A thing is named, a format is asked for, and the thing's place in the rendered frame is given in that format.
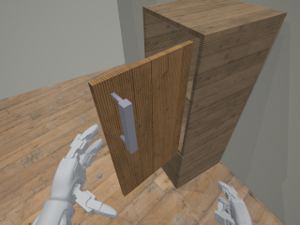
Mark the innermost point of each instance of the cupboard door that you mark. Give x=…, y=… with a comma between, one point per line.
x=157, y=88

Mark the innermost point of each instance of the right robot hand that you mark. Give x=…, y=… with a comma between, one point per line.
x=236, y=210

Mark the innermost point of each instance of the left robot hand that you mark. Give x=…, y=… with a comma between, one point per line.
x=72, y=168

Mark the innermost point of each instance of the handle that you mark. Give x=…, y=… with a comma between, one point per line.
x=128, y=124

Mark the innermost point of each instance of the robot left forearm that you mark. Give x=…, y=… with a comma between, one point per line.
x=55, y=212

